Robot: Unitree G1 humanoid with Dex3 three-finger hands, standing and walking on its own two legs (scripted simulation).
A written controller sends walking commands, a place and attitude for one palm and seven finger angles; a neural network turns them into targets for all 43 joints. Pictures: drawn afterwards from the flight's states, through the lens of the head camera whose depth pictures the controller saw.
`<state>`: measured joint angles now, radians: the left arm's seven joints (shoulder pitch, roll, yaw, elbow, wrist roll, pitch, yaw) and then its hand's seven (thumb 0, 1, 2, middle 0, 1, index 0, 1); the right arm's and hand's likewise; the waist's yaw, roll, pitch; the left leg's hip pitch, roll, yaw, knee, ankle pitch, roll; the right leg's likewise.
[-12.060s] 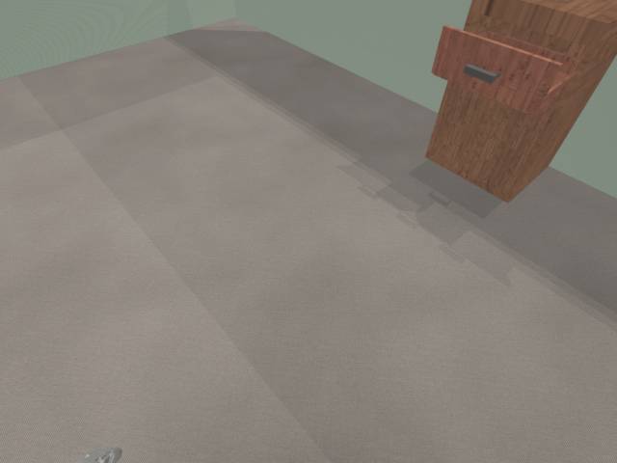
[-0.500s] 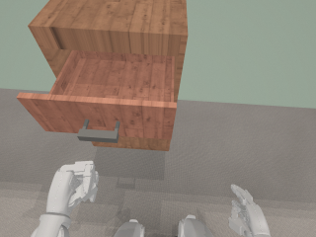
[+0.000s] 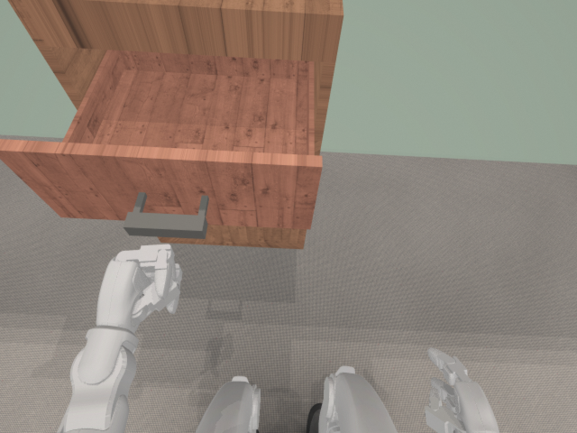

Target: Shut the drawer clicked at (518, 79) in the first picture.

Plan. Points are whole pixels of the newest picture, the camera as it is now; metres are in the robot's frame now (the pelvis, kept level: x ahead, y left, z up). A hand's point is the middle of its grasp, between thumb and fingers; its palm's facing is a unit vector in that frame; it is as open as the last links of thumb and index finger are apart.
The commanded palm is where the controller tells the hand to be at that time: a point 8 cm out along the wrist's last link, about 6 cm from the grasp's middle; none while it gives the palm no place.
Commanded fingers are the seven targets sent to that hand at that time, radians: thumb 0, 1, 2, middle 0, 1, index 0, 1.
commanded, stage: bring the fist close to the handle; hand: left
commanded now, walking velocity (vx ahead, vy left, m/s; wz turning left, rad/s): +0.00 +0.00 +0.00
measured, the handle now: (170, 212) +0.42 +0.20 -0.01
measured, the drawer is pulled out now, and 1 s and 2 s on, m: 0.22 0.22 0.10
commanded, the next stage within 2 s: push the drawer shut in 0.68 s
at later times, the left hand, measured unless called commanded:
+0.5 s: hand (187, 277) +0.32 +0.16 -0.01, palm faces -0.05 -1.00 -0.04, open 3.3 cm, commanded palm +0.31 +0.21 +0.00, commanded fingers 0.00 0.90 0.90 -1.40 -1.60 -1.40 -1.60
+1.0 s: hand (189, 264) +0.34 +0.16 -0.01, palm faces -0.02 -1.00 -0.06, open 3.3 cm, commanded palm +0.33 +0.21 +0.00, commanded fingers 0.00 0.90 0.90 -1.40 -1.60 -1.40 -1.60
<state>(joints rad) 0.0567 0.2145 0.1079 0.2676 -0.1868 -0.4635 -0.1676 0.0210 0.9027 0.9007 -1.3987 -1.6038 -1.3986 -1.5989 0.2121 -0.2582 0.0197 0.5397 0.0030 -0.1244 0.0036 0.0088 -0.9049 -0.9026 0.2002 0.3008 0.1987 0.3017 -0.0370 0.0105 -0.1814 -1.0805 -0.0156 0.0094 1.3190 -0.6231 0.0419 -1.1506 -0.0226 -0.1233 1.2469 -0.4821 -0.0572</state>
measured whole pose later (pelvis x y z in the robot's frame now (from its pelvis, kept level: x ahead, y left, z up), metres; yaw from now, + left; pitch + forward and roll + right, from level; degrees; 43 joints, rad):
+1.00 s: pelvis +0.00 +0.00 -0.02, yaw +0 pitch +25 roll -2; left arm -0.15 0.22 0.11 0.42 -0.14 -0.49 -0.11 0.02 0.90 0.90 -1.40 -1.60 -1.40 -1.60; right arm 0.18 -0.25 0.02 0.55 0.00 -0.03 0.01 0.01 -0.91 -0.90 0.20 0.30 0.20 0.30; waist -0.05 0.01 -0.19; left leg -1.20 -0.02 0.01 1.41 -0.65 0.04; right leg -1.27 -0.03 -0.13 1.33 -0.50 -0.06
